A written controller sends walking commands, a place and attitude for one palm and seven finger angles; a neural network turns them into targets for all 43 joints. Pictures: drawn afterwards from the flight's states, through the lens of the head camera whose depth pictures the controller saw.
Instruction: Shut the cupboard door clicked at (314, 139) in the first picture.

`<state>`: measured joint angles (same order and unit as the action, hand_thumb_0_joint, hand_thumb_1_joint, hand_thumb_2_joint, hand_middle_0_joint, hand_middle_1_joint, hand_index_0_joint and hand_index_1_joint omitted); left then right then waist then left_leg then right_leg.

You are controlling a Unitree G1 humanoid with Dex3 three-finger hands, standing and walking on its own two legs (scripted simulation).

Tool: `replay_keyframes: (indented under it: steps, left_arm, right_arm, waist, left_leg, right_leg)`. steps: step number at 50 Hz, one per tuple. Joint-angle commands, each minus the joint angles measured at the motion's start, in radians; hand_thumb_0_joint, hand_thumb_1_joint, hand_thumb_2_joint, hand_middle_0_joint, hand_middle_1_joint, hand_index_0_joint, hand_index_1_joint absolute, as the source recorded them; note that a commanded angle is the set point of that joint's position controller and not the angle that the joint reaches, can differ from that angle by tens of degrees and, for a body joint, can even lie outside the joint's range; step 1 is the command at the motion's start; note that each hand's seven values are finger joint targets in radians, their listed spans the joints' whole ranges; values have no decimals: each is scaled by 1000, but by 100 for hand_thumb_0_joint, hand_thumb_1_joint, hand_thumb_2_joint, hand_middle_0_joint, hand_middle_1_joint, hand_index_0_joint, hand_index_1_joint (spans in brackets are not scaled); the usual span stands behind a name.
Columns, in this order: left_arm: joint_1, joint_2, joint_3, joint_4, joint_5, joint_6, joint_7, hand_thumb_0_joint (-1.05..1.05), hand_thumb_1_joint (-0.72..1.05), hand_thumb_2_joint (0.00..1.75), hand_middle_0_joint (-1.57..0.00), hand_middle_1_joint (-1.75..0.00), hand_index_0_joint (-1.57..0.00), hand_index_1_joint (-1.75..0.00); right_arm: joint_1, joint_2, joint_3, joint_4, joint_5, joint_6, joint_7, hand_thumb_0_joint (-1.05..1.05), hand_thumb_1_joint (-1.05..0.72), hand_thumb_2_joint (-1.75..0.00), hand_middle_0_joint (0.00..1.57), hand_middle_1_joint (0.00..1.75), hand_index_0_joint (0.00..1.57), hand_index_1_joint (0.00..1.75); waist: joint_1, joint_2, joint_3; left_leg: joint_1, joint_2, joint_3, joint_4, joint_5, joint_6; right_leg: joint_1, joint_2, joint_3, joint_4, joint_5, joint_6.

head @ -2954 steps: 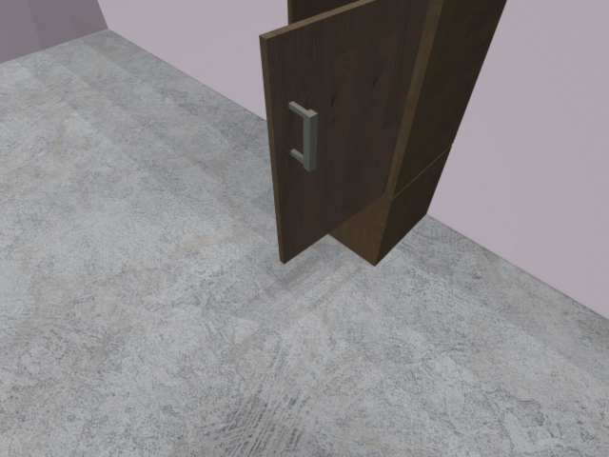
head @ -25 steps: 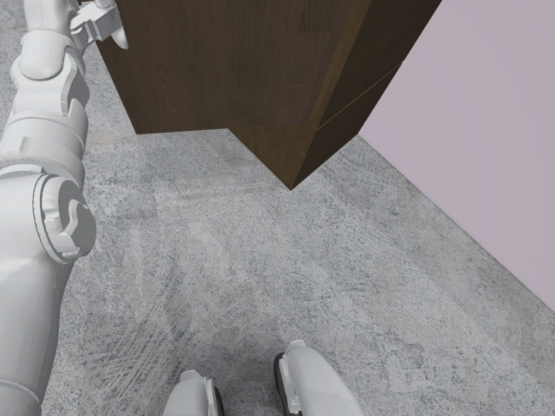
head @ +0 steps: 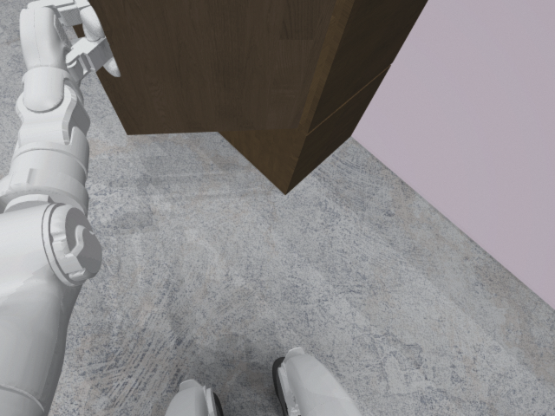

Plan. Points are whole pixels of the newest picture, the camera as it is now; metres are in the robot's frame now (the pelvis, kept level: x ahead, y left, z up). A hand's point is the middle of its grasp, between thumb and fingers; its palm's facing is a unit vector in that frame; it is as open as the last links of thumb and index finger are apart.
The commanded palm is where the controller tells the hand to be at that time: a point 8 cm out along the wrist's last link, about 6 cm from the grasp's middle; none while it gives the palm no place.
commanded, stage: pull the fist back off the door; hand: left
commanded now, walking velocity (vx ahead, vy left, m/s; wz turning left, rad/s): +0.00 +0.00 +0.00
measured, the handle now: out of the picture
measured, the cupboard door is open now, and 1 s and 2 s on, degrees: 52 52 52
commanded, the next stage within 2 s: draw the hand back to the body in 0.52 s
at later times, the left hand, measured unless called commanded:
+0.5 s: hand (99, 105) +0.49 +0.11 +0.11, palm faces -0.02 -1.00 -0.04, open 3.1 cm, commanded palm +0.48 +0.16 +0.11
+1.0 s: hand (28, 165) +0.41 +0.16 +0.14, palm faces +0.04 -1.00 -0.03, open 3.1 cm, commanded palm +0.36 +0.20 +0.15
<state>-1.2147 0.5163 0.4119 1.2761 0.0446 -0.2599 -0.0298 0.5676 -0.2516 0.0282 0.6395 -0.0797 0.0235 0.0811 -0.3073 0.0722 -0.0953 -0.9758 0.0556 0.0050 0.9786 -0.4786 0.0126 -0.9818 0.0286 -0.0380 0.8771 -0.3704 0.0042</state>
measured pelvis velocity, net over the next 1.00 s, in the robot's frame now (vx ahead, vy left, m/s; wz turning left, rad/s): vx -0.02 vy -0.01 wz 0.01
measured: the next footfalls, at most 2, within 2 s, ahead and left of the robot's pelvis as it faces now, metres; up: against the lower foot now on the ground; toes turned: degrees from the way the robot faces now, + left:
none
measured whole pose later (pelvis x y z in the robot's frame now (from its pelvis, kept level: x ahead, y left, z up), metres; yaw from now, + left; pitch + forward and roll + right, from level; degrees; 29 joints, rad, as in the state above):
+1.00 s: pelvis -0.02 -0.01 +0.03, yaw +1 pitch +10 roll -1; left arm -0.54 0.29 0.27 0.75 -0.16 -0.28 -0.14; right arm 0.44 -0.26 0.00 0.61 0.04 0.01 -0.01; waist -0.09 0.05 -0.10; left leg -0.56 0.04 0.04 0.78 -0.40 0.01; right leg -0.60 0.02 0.00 0.74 -0.32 0.00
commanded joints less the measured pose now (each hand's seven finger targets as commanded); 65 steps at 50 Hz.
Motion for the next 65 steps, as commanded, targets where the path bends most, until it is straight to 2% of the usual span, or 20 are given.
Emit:
replay_keyframes:
  steps: [1, 6, 10, 13, 16, 19, 22, 26, 30, 32, 35, 38, 43, 47, 51, 55, 57, 58, 60, 65]
  left_arm:
    - [-504, 187, -21, -289, -21, -142, 3, 0, 90, 90, -130, -150, -130, -150]
    - [-232, 97, -54, -129, -36, -83, -26, 0, 90, 90, -130, -150, -130, -150]
    - [-252, 49, -73, -167, -88, -83, -44, 0, 90, 90, -130, -150, -130, -150]
    - [-309, 61, -57, -295, -110, -167, -37, 0, 90, 90, -130, -150, -130, -150]
    - [-375, 11, -123, -393, -97, -242, -32, 0, 90, 90, -130, -150, -130, -150]
    - [-346, 29, -116, -383, -84, -252, -29, 0, 90, 90, -130, -150, -130, -150]
    - [-292, -29, -156, -344, -94, -211, -37, 0, 90, 90, -130, -150, -130, -150]
    - [-326, -30, -153, -259, -111, -158, -17, 0, 90, 90, -130, -150, -130, -150]
    - [-361, -27, -145, -219, -110, -173, 10, 0, 90, 90, -130, -150, -130, -150]
    - [-368, 11, -116, -220, -102, -198, 15, 0, 90, 90, -130, -150, -130, -150]
    - [-169, 101, -33, -269, -90, -210, -1, 0, 90, 90, -130, -150, -130, -150]
    - [28, 96, -28, -394, -100, -198, -39, 0, 90, 90, -130, -150, -130, -150]
    - [151, 33, -64, -618, -191, -116, -91, 0, 90, 90, -130, -150, -130, -150]
    - [169, -22, -126, -833, -232, -111, -117, 0, 90, 90, -130, -150, -130, -150]
    - [343, -69, -188, -847, -234, -65, -149, 0, 90, 90, -130, -150, -130, -150]
    - [485, -74, -186, -860, -270, 24, -188, 0, 90, 90, -122, -141, -122, -141]
    - [517, -51, -157, -951, -295, 51, -201, 0, 90, 90, -116, -135, -116, -135]
    - [516, -49, -243, -1142, -175, 22, -97, 0, 90, 90, -113, -132, -113, -132]
    - [673, -108, -252, -1199, -163, 51, -11, 0, 90, 90, -108, -126, -108, -126]
    - [802, -77, -221, -1347, -124, 93, 75, 0, 90, 90, -94, -111, -94, -111]
  right_arm:
    - [212, -195, -85, -8, 1, -21, -13, 0, -90, -90, 20, 30, 20, 30]
    - [183, -195, -88, -37, 21, -6, -15, 0, -90, -90, 20, 30, 20, 30]
    - [138, -189, -90, -57, 36, -13, -26, 0, -90, -90, 20, 30, 20, 30]
    - [92, -177, -92, -59, 36, -30, -34, 0, -90, -90, 20, 30, 20, 30]
    - [65, -164, -95, -45, 34, -45, -36, 0, -90, -90, 20, 30, 20, 30]
    - [39, -173, -101, -32, 41, -46, -41, 0, -90, -90, 20, 30, 20, 30]
    - [15, -171, -99, -37, 53, -42, -45, 0, -90, -90, 20, 30, 20, 30]
    - [1, -174, -89, -33, 58, -40, -60, 0, -90, -90, 20, 30, 20, 30]
    - [-14, -175, -82, -28, 52, -61, -64, 0, -90, -90, 20, 30, 20, 30]
    - [-10, -177, -79, -28, 48, -72, -64, 0, -90, -90, 20, 30, 20, 30]
    - [-19, -176, -81, -73, 48, -69, -60, 0, -90, -90, 20, 30, 20, 30]
    - [-39, -165, -83, -125, 62, -58, -58, 0, -90, -90, 20, 30, 20, 30]
    - [-99, -155, -87, -169, 106, -46, -82, 0, -90, -90, 20, 30, 20, 30]
    - [-157, -139, -81, -167, 120, -70, -109, 0, -90, -90, 20, 30, 20, 30]
    - [-205, -136, -75, -156, 128, -91, -120, 0, -90, -90, 20, 30, 20, 30]
    - [-282, -135, -60, -182, 141, -105, -128, 0, -90, -90, 20, 30, 20, 30]
    - [-322, -132, -50, -207, 146, -114, -134, 0, -90, -90, 20, 30, 20, 30]
    - [-370, -99, -55, -230, 137, -106, -144, 0, -90, -90, 20, 30, 20, 30]
    - [-395, -101, -53, -235, 130, -109, -155, 0, -90, -90, 20, 30, 20, 30]
    - [-443, -88, -37, -217, 122, -106, -172, 0, -90, -90, 20, 30, 20, 30]
  waist:
    - [25, 172, -609]
    - [65, 17, -437]
    - [61, -66, -390]
    - [80, -2, -461]
    - [72, 57, -511]
    - [81, 65, -564]
    - [89, 64, -541]
    - [71, -31, -397]
    - [60, -55, -373]
    - [67, -37, -418]
    - [168, -9, -535]
    - [233, 9, -605]
    - [225, -141, -431]
    - [223, -46, -372]
    - [239, 4, -240]
    - [279, -46, -183]
    - [299, -57, -211]
    - [294, -31, -212]
    - [295, -59, -151]
    - [306, -94, -94]
  left_leg:
    - [482, -26, -61, -76, 631, -2]
    - [353, -43, -16, -124, 520, 14]
    - [305, -55, -3, -142, 400, 18]
    - [358, -58, -1, -127, 417, 15]
    - [424, -55, -14, -107, 442, 11]
    - [474, -50, -29, -101, 450, 2]
    - [485, -52, -31, -121, 432, -2]
    - [394, -56, -36, -151, 309, 6]
    - [354, -59, -40, -154, 240, 7]
    - [348, -60, -39, -148, 250, 7]
    - [379, -64, -18, -164, 318, 1]
    - [434, -61, 5, -184, 433, -3]
    - [409, -55, 32, -265, 328, 16]
    - [533, -51, 28, -309, 318, 18]
    - [567, -54, 16, -346, 256, 16]
    - [568, -57, 1, -389, 207, 10]
    - [608, -60, -7, -407, 241, 8]
    - [669, -60, 13, -445, 277, 10]
    - [685, -51, 0, -475, 281, 5]
    - [753, -44, 3, -538, 338, 8]
  right_leg:
    - [354, 35, -11, -55, 510, -26]
    - [436, 28, -2, -96, 512, -23]
    - [459, 24, 14, -115, 460, -13]
    - [467, 18, 29, -95, 469, -15]
    - [425, 14, 27, -66, 459, -17]
    - [395, 9, 20, -53, 428, -16]
    - [386, 9, 10, -64, 398, -17]
    - [373, 10, 8, -97, 306, -16]
    - [353, 6, 17, -103, 242, -13]
    - [365, 1, 23, -87, 250, -13]
    - [487, 0, 26, -70, 321, -25]
    - [590, 3, 25, -71, 443, -27]
    - [690, 15, 30, -175, 421, -14]
    - [661, 15, 25, -219, 372, -18]
    - [617, 8, 14, -257, 271, -23]
    - [648, -7, 9, -287, 205, -25]
    - [691, -13, 7, -287, 236, -28]
    - [721, -32, 33, -341, 216, -29]
    - [724, -30, 14, -360, 211, -26]
    - [799, -28, 4, -417, 259, -22]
